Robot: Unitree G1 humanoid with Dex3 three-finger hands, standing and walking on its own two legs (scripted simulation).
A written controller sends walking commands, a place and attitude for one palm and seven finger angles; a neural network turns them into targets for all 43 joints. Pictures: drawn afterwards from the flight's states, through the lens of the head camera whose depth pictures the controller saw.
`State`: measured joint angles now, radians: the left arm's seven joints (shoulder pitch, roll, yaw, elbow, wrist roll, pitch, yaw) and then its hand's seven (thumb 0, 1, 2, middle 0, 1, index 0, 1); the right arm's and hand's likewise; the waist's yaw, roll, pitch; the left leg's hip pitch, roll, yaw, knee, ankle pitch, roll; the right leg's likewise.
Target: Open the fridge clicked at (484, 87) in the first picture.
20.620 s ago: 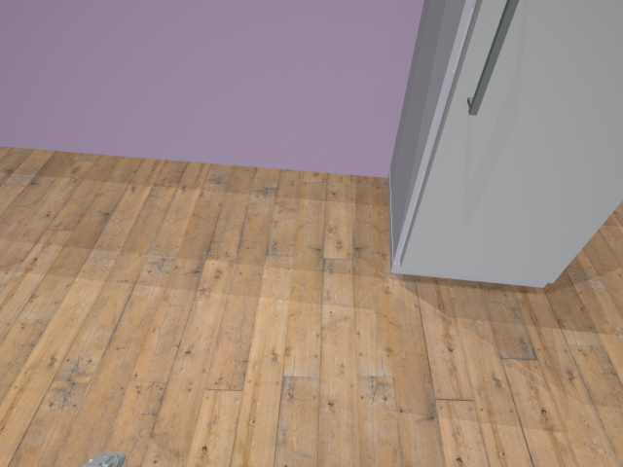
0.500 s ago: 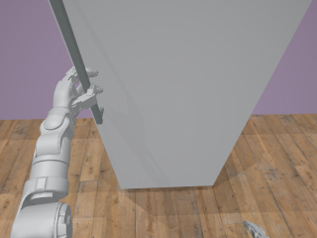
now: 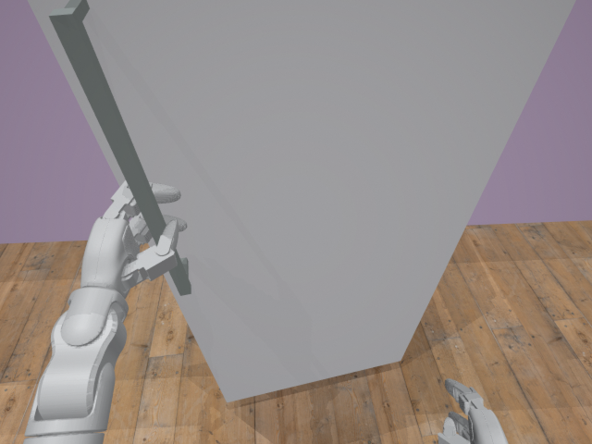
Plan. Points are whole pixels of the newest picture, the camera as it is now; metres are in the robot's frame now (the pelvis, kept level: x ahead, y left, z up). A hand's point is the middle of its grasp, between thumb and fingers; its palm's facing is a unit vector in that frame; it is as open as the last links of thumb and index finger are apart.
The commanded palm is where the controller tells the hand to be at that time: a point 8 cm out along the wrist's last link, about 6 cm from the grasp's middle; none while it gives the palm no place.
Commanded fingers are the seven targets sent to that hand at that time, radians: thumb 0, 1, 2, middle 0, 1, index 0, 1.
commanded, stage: walk backward, drawing the door open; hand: left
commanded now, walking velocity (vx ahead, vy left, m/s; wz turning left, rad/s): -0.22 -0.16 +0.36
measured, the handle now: (146, 187) +0.35 +0.20 +0.20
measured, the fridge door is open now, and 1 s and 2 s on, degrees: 10 50 79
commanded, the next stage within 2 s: stop walking and hold the door back in 1.88 s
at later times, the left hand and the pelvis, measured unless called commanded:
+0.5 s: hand (209, 369) +0.17 +0.10 +0.14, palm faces +0.20 -0.96 -0.21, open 6.4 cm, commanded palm +0.13 +0.14 +0.15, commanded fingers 0.00 0.90 0.90 -0.45 -1.40 -0.45 -1.40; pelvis -0.09 -0.06 -0.01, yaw +9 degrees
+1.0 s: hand out of the picture +0.04 -0.06 +0.14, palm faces +0.31 -0.93 -0.22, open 6.6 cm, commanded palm +0.00 -0.02 +0.15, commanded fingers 0.00 0.90 0.90 -0.45 -1.40 -0.45 -1.40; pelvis -0.15 -0.23 -0.02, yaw +34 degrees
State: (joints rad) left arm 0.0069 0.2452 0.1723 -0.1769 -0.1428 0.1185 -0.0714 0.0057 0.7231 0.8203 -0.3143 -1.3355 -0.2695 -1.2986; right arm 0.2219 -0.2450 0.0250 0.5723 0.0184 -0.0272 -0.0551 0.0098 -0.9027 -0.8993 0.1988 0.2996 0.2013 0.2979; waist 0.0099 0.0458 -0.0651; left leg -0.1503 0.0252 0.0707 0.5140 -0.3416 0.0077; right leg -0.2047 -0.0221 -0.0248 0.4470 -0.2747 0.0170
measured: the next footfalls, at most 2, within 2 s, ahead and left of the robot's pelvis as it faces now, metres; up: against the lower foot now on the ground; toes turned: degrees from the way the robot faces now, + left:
left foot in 0.92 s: -0.19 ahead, -0.06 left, +0.00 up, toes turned +35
right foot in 1.12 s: +0.02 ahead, -0.34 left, +0.00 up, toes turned +39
